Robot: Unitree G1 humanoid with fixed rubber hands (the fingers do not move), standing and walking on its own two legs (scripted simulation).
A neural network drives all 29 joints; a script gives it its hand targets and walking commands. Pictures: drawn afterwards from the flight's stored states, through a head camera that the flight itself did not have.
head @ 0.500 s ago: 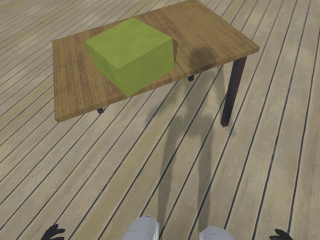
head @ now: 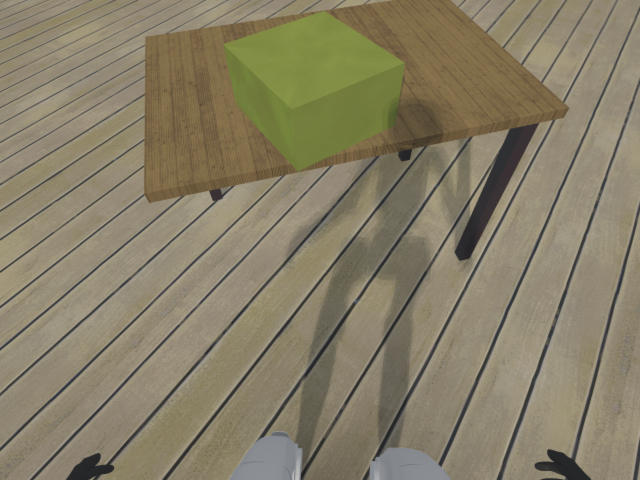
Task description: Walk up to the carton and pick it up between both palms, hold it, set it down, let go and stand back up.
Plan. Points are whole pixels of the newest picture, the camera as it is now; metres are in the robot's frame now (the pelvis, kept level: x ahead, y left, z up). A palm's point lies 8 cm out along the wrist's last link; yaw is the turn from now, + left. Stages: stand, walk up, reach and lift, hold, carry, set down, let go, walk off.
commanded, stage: walk up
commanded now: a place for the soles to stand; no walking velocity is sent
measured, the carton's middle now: (311, 86) +0.84 +0.02 +0.00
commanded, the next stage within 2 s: none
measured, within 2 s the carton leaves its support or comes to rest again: neither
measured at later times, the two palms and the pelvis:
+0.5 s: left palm out of the picture +0.08 +0.34 -0.10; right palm out of the picture +0.12 -0.30 -0.10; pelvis +0.01 +0.00 +0.00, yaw +5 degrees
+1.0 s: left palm out of the picture +0.06 +0.31 -0.09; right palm (576, 474) +0.13 -0.29 -0.11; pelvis +0.01 -0.01 +0.00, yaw +9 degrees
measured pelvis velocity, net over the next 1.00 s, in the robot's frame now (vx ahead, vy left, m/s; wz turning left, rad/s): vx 0.01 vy -0.01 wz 0.16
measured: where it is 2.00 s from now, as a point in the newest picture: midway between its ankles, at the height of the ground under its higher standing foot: outside the picture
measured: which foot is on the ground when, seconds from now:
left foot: down 0.00-0.00, up 0.02-0.28, down 0.30-0.58, up 0.60-1.00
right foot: down 0.00-0.32, up 0.34-0.56, down 0.58-1.00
